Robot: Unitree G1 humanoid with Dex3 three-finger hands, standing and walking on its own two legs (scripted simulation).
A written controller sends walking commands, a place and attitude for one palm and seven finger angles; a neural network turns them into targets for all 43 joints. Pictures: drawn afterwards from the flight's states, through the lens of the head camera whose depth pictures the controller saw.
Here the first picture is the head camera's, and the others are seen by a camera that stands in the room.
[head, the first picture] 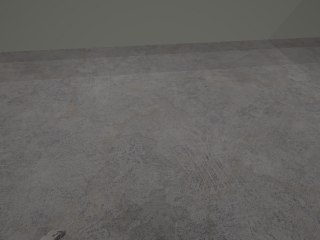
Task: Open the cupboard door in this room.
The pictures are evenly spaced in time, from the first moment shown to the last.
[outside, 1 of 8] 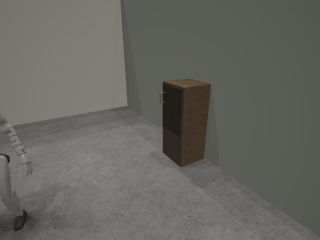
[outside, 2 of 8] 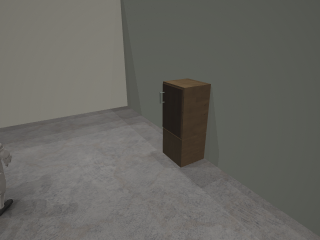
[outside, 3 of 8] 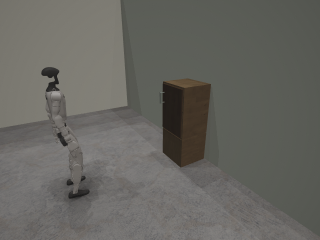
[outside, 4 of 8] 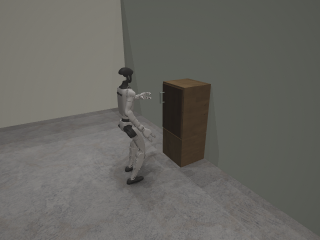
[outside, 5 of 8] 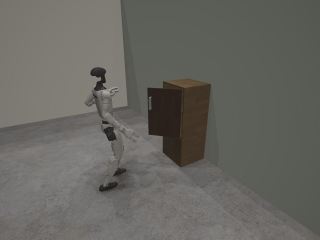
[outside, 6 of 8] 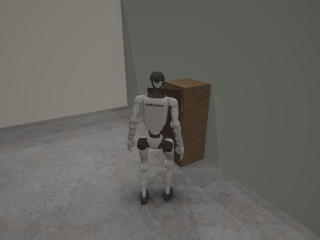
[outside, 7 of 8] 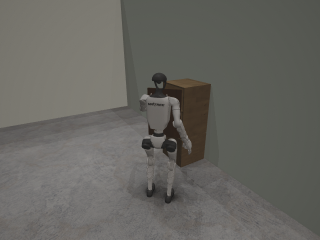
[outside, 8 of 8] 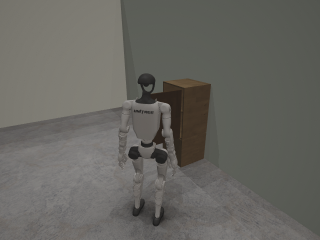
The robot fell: no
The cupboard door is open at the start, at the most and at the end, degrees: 0 90 89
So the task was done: yes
